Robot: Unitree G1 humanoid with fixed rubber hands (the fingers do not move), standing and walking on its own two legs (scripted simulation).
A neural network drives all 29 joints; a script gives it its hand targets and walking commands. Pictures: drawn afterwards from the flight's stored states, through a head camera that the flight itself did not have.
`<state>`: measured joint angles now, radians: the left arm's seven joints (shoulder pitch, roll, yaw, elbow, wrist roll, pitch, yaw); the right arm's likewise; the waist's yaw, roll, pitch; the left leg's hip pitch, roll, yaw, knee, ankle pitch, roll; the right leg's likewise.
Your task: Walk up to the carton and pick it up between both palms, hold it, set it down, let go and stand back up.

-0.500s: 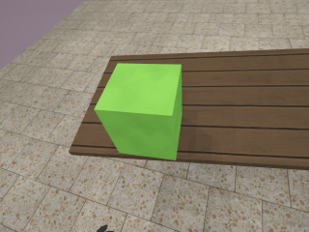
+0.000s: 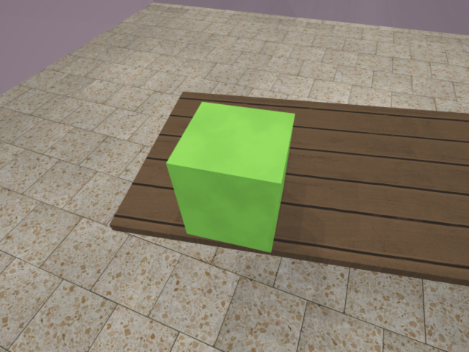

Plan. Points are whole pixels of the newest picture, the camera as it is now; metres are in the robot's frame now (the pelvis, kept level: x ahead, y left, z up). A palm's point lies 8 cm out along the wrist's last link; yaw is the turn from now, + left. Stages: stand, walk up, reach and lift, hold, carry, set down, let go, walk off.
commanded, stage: walk up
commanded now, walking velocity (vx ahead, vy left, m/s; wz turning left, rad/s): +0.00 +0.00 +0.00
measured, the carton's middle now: (236, 178) +0.47 +0.04 -0.02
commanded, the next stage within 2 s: none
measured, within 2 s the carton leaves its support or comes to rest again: neither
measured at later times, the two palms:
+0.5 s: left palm out of the picture -0.03 +0.34 -0.17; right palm out of the picture +0.02 -0.13 -0.14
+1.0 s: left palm out of the picture +0.01 +0.33 -0.14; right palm out of the picture -0.05 -0.18 -0.14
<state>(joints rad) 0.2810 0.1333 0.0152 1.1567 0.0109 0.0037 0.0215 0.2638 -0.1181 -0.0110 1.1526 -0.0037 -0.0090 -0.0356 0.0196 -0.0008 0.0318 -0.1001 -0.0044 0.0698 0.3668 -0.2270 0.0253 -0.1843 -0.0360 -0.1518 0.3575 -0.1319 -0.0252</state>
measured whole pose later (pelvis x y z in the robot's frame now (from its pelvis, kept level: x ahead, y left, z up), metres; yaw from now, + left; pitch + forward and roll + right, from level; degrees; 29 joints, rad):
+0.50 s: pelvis -0.02 +0.10 -0.01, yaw +3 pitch +0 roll -1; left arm 0.25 0.23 0.08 1.10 0.02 0.07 0.01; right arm 0.26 -0.13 -0.02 1.03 -0.04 0.00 -0.02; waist 0.01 -0.05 0.01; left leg -0.26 0.07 0.03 0.54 -0.28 -0.02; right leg -0.39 -0.08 -0.04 0.76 -0.41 0.01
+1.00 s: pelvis -0.02 +0.08 +0.00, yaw +1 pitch +0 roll -1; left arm 0.24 0.22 0.07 1.03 0.03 0.04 -0.03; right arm 0.34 -0.21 -0.08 1.11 -0.03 0.02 -0.06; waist -0.02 0.00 0.01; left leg -0.21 0.09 0.06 0.44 -0.23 -0.05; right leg -0.37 -0.06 -0.04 0.82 -0.37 0.05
